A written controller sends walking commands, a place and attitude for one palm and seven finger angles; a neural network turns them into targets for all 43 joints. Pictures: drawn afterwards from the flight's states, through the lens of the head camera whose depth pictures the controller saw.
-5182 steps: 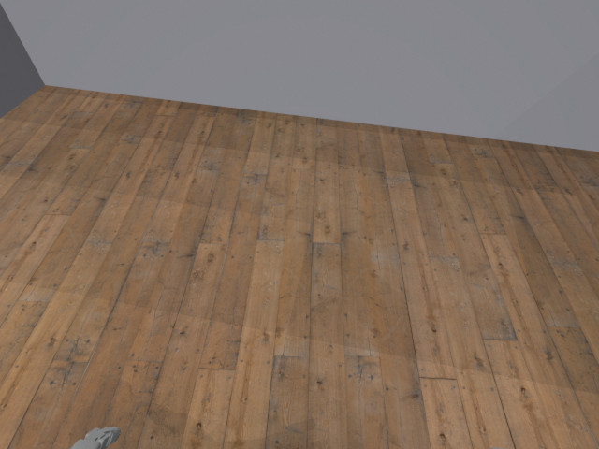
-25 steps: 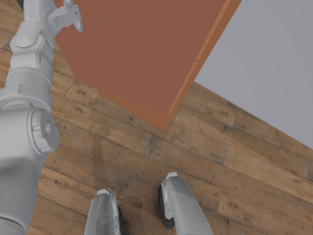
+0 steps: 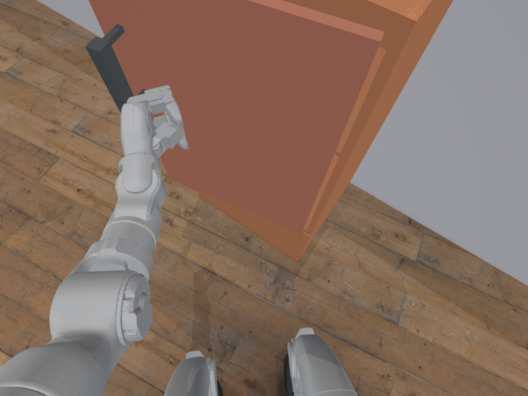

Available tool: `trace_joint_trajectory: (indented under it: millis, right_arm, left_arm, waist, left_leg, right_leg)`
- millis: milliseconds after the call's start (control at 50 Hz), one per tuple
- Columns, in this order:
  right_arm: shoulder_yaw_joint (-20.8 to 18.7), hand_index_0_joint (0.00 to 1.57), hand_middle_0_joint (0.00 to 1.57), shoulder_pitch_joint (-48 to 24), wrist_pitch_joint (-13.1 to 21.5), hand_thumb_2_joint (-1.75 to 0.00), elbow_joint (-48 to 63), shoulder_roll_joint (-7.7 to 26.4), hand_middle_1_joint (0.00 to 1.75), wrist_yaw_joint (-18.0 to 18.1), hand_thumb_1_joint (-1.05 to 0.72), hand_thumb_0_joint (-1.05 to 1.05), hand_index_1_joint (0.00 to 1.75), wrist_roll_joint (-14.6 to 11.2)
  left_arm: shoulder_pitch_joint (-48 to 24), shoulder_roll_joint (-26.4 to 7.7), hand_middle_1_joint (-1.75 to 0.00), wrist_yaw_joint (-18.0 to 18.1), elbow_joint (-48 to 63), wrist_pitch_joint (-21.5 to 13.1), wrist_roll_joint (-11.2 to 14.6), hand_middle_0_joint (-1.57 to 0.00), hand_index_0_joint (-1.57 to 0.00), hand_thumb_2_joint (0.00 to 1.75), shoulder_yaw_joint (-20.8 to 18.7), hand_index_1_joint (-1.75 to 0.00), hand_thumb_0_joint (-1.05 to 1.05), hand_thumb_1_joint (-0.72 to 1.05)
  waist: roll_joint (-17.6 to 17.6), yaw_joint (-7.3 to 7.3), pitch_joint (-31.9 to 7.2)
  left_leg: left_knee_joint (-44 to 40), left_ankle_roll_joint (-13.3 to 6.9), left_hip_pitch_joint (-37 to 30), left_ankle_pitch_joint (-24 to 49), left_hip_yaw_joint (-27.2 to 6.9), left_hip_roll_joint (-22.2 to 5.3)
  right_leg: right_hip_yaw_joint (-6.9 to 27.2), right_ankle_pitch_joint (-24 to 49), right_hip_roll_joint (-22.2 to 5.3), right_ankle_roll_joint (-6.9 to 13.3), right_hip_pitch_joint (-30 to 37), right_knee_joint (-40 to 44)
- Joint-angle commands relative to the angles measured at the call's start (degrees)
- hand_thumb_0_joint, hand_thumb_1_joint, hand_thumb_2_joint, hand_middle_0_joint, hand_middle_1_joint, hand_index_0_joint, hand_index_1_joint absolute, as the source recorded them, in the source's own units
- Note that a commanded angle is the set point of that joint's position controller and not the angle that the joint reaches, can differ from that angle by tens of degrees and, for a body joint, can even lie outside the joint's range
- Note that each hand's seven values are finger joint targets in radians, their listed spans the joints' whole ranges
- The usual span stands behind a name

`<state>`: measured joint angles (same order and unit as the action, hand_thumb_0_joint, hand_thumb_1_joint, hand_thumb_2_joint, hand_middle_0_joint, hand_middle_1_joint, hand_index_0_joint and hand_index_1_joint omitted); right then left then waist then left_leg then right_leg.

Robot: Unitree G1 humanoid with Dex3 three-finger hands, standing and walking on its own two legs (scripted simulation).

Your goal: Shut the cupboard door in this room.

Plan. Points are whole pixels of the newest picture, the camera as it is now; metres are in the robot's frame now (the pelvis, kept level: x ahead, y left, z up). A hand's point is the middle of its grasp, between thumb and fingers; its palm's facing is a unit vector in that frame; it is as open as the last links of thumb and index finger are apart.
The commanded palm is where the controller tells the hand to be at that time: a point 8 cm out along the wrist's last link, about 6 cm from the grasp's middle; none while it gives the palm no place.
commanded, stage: pull the fist back off the door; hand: left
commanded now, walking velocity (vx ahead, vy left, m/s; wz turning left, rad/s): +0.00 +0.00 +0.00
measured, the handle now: (124, 74) +0.63 +0.17 +0.05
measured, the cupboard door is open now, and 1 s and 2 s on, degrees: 11 11 11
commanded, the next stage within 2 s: draw the hand back to the body in 0.28 s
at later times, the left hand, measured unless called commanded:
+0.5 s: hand (174, 150) +0.46 +0.09 +0.07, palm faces +0.02 -1.00 -0.03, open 3.1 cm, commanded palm +0.41 +0.14 +0.08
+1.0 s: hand (75, 222) +0.32 +0.16 +0.15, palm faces +0.07 -0.98 -0.17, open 3.1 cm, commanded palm +0.29 +0.22 +0.16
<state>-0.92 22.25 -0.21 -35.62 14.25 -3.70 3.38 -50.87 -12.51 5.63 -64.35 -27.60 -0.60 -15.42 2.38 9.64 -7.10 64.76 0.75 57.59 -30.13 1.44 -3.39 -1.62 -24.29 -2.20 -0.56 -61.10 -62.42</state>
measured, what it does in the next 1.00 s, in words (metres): rises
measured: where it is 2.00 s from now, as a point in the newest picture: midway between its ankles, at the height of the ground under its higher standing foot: outside the picture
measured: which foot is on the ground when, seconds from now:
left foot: down 0.00-1.00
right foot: down 0.00-1.00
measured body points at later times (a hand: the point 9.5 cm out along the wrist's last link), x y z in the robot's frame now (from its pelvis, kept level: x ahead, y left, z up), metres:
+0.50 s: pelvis -0.01 +0.00 +0.00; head +0.10 -0.01 +0.44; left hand +0.45 +0.14 +0.07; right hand +0.07 -0.26 -0.12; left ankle +0.00 +0.13 -0.65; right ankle +0.04 -0.13 -0.65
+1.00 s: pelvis +0.01 +0.00 +0.07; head +0.03 -0.01 +0.52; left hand +0.31 +0.22 +0.16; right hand +0.19 -0.24 -0.02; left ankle +0.00 +0.13 -0.65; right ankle +0.04 -0.13 -0.65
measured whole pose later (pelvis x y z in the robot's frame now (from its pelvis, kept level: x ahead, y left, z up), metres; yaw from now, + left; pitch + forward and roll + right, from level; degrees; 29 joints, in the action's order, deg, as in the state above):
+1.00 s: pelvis +0.01 +0.00 +0.07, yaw +1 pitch +4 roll +0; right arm 0.0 12.3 0.9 -31.2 14.1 4.4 -2.5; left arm -1.7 -12.8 -0.9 -11.4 -11.1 5.3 -3.7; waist 2.1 0.3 -2.5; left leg 41.3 0.9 22.6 -22.5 1.8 -2.1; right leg -2.2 -18.3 -2.7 -1.0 -26.3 -40.8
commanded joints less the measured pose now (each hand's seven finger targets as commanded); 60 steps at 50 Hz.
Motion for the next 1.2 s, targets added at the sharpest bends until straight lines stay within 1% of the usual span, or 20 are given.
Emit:
trace_joint_trajectory:
  millis: [0, 40, 80, 120, 180, 280, 380, 420, 460, 500, 540, 620, 660, 760, 820, 880, 900, 1000, 1080, 1180]
  right_arm:
    - [-3.71, 0.2, 0.2, 6.57, 1.09, -0.9, 2.97, 8.22, 0.3, 1.24, -0.9, 0.0, 0.3, -0.24]
    - [-3.86, 0.2, 0.2, 5.96, 1.39, -0.9, 2.8, 7.95, 0.3, 1.49, -0.9, 0.0, 0.3, -0.45]
    - [-4.11, 0.2, 0.2, 5.24, 1.26, -0.9, 2.33, 8.31, 0.3, 1.82, -0.9, 0.0, 0.3, -0.76]
    - [-3.8, 0.2, 0.2, 3.9, 1.2, -0.9, 2.36, 8.08, 0.3, 2.2, -0.9, 0.0, 0.3, -1.04]
    - [-3.62, 0.2, 0.2, 2.55, 1.43, -0.9, 2.68, 8.0, 0.3, 2.85, -0.9, 0.0, 0.3, -1.2]
    - [-3.13, 0.2, 0.2, 1.31, 2.01, -0.9, 2.17, 7.79, 0.3, 3.44, -0.9, 0.0, 0.3, -1.11]
    - [-2.62, 0.2, 0.2, 0.74, 2.09, -0.9, 2.47, 7.88, 0.3, 3.37, -0.9, 0.0, 0.3, -1.11]
    - [-2.77, 0.2, 0.2, 0.43, 1.83, -0.9, 4.43, 8.26, 0.3, 3.38, -0.9, 0.0, 0.3, -1.33]
    - [-2.73, 0.2, 0.2, 0.29, 1.66, -0.9, 6.56, 7.92, 0.3, 3.41, -0.9, 0.0, 0.3, -1.97]
    - [-2.72, 0.2, 0.2, -0.06, 1.36, -0.9, 7.6, 7.46, 0.3, 3.45, -0.9, 0.0, 0.3, -2.67]
    - [-2.62, 0.2, 0.2, -0.29, 1.31, -0.9, 8.65, 7.52, 0.3, 4.03, -0.9, 0.0, 0.3, -3.25]
    - [-2.3, 0.2, 0.2, -2.66, 1.67, -0.9, 9.35, 7.16, 0.3, 5.27, -0.9, 0.0, 0.3, -4.38]
    - [-2.03, 0.2, 0.2, -3.93, 2.43, -0.9, 9.16, 6.9, 0.3, 5.84, -0.9, 0.0, 0.3, -4.74]
    - [-1.56, 0.2, 0.2, -6.83, 4.18, -0.9, 9.82, 6.7, 0.3, 6.12, -0.9, 0.0, 0.3, -5.51]
    - [-1.17, 0.2, 0.2, -8.85, 4.8, -0.9, 10.9, 6.69, 0.3, 6.21, -0.9, 0.0, 0.3, -5.9]
    - [-0.74, 0.2, 0.2, -10.98, 5.49, -0.9, 11.86, 6.43, 0.3, 6.58, -0.9, 0.0, 0.3, -6.22]
    - [-1.31, 0.2, 0.2, -12.53, 3.96, -0.9, 12.34, 5.48, 0.3, 7.98, -0.9, 0.0, 0.3, -5.78]
    - [0.39, 0.2, 0.2, -15.12, 2.93, -0.9, 12.35, 4.58, 0.3, 10.51, -0.9, 0.0, 0.3, -5.08]
    - [1.24, 0.2, 0.2, -16.32, 3.6, -0.9, 11.86, 4.12, 0.3, 10.95, -0.9, 0.0, 0.3, -4.57]
    - [1.66, 0.2, 0.2, -17.47, 4.54, -0.9, 11.06, 3.92, 0.3, 10.27, -0.9, 0.0, 0.3, -3.93]
  left_arm:
    - [-21.49, -6.24, -1.5, -0.78, 17.46, -6.72, 1.5, -1.3, -1.3, 0.9, 1.95, -1.5, 0.0, 0.9]
    - [-22.53, -2.92, -1.5, -1.09, 20.69, -7.44, 1.89, -1.3, -1.3, 0.9, 5.26, -1.5, 0.0, 0.9]
    - [-18.65, -4.27, -1.5, -1.14, 19.88, -6.94, 2.26, -1.3, -1.3, 0.9, 4.18, -1.5, 0.0, 0.9]
    - [-18.35, -2.98, -1.5, -1.47, 19.56, -6.2, 2.48, -1.3, -1.3, 0.9, 5.54, -1.5, 0.0, 0.9]
    - [-17.2, -3.48, -1.5, -1.08, 21.26, -6.23, 2.83, -1.3, -1.3, 0.9, 5.16, -1.5, 0.0, 0.9]
    - [-19.26, -3.02, -1.5, -0.91, 18.96, -6.46, 2.79, -1.3, -1.3, 0.9, 5.92, -1.5, 0.0, 0.9]
    - [-17.59, -3.45, -1.5, -1.45, 13.83, -5.49, 2.91, -1.3, -1.3, 0.9, 5.03, -1.5, 0.0, 0.9]
    - [-13.6, -7.15, -1.5, -1.93, 18.97, -5.42, 3.63, -1.3, -1.3, 0.9, 1.73, -1.5, 0.0, 0.9]
    - [-7.12, -7.64, -1.5, -2.83, 26.21, -4.67, 4.52, -1.3, -1.3, 0.9, 1.54, -1.5, 0.0, 0.9]
    - [-2.58, -5.42, -1.5, -3.74, 31.05, -2.78, 5.56, -1.3, -1.3, 0.9, 3.7, -1.5, 0.0, 0.9]
    - [2.05, -6.13, -1.5, -4.29, 34.85, -0.85, 6.63, -1.3, -1.3, 0.9, 3.36, -1.5, 0.0, 0.9]
    - [8.05, -5.47, -1.5, -5.7, 43.35, 1.41, 8.41, -1.3, -1.3, 0.9, 4.83, -1.5, 0.0, 0.9]
    - [10.78, -5.34, -1.5, -6.7, 46.68, 1.67, 8.95, -1.3, -1.3, 0.9, 5.56, -1.5, 0.0, 0.9]
    - [21.81, -3.96, -1.5, -9.74, 52.36, 4.22, 10.4, -1.3, -1.3, 0.9, 7.77, -1.5, 0.0, 0.9]
    - [28.19, -4.57, -1.44, -11.26, 55.68, 7.02, 11.63, -1.24, -1.24, 0.9, 7.06, -1.44, 0.0, 0.9]
    - [30.5, -5.39, -1.35, -12.25, 61.37, 8.97, 12.31, -1.16, -1.16, 0.9, 6.7, -1.35, 0.0, 0.9]
    - [30.68, -10.41, -1.32, -7.52, 66.29, 10.99, 6.0, -1.13, -1.13, 0.9, 8.53, -1.32, 0.0, 0.9]
    - [38.1, -9.19, -1.17, -0.89, 72.85, 17.97, 3.84, -1.0, -1.0, 0.9, 8.36, -1.17, 0.0, 0.9]
    - [44.53, -9.77, -1.05, 0.43, 77.82, 20.33, 3.31, -0.89, -0.89, 0.9, 7.0, -1.05, 0.0, 0.9]
    - [51.93, -10.65, -0.9, 0.86, 82.46, 21.84, 3.07, -0.75, -0.75, 0.9, 4.42, -0.9, 0.0, 0.9]
  waist:
    - [-1.42, 0.1, -29.91]
    - [1.21, 0.72, -30.5]
    - [-0.66, -0.15, -29.78]
    - [-2.23, 0.18, -27.17]
    - [-1.09, -0.78, -27.7]
    - [-3.15, 0.42, -25.14]
    - [-3.77, -0.05, -23.42]
    - [-2.95, -3.2, -28.61]
    - [-0.38, -5.59, -33.7]
    - [-2.76, -5.45, -30.76]
    - [-6.72, -5.64, -28.31]
    - [-8.03, -5.79, -21.03]
    - [-4.79, -6.25, -18.6]
    - [-1.06, -7.67, -13.85]
    - [-3.4, -8.71, -10.65]
    - [-1.61, -8.94, -9.08]
    - [-2.55, -9.31, -10.68]
    - [-2.11, -9.35, -3.94]
    - [-0.27, -10.34, -2.76]
    - [-0.74, -11.16, 0.45]
  left_leg:
    - [-6.69, -1.29, -12.74, 18.5, 0.0, 3.73]
    - [-6.55, -1.21, -15.85, 20.04, -0.29, 3.61]
    - [-6.9, -1.05, -15.11, 19.21, -0.24, 3.54]
    - [-7.56, -1.3, -12.83, 15.64, 0.01, 3.81]
    - [-8.23, -1.21, -14.02, 15.51, -0.21, 3.91]
    - [-8.25, -1.37, -11.77, 12.7, -0.51, 4.04]
    - [-8.39, -1.25, -9.6, 10.47, -0.59, 4.21]
    - [-9.72, -1.24, -12.06, 12.62, -0.08, 4.42]
    - [-11.3, -0.86, -17.01, 18.43, 0.07, 4.11]
    - [-13.13, -1.02, -18.1, 18.83, 0.51, 3.86]
    - [-15.07, -1.49, -17.51, 17.34, 0.79, 3.92]
    - [-19.53, -1.83, -20.52, 13.52, 1.37, 3.85]
    - [-21.28, -1.69, -23.3, 13.1, 1.32, 3.73]
    - [-25.0, -1.37, -28.71, 14.85, 0.84, 3.54]
    - [-26.93, -1.38, -29.85, 15.48, 0.61, 3.54]
    - [-28.3, -1.44, -31.97, 15.82, 0.42, 3.61]
    - [-31.1, -1.66, -35.75, 16.55, 1.09, 3.59]
    - [-36.31, -1.97, -41.91, 19.7, 0.84, 3.06]
    - [-39.86, -1.74, -46.71, 25.38, 1.17, 2.78]
    - [-42.99, -1.45, -49.26, 29.04, 1.38, 2.5]
  right_leg:
    - [0.06, 20.48, 2.4, 1.2, 22.8, 6.21]
    - [-0.38, 20.88, 2.31, 1.24, 20.74, 5.89]
    - [-0.24, 20.51, 2.23, 1.14, 22.08, 6.32]
    - [0.02, 18.16, 2.05, 0.98, 22.62, 7.38]
    - [0.0, 17.51, 1.96, 1.17, 22.78, 7.26]
    - [0.18, 15.09, 1.7, 0.88, 21.91, 7.64]
    - [0.1, 12.41, 1.7, 1.06, 21.02, 7.76]
    - [0.61, 14.47, 1.77, 1.37, 26.12, 8.11]
    - [0.23, 20.17, 2.04, 1.71, 30.19, 7.84]
    - [-0.06, 21.15, 2.31, 1.41, 32.49, 10.14]
    - [0.36, 20.56, 2.43, 1.05, 36.3, 12.83]
    - [0.4, 15.73, 2.51, 0.66, 37.93, 18.21]
    - [-0.01, 14.22, 2.5, 0.87, 37.57, 19.52]
    - [-1.3, 14.84, 2.4, 1.38, 38.83, 21.64]
    - [-1.71, 15.31, 2.29, 1.34, 40.82, 23.17]
    - [-1.7, 15.24, 2.1, 1.23, 42.22, 24.33]
    - [0.73, 14.38, 0.81, 1.48, 45.55, 27.75]
    - [-0.82, 16.6, 1.12, 1.29, 49.55, 32.99]
    - [-1.63, 21.55, 1.14, 1.28, 54.5, 35.75]
    - [-2.12, 23.91, 1.34, 1.12, 57.59, 38.76]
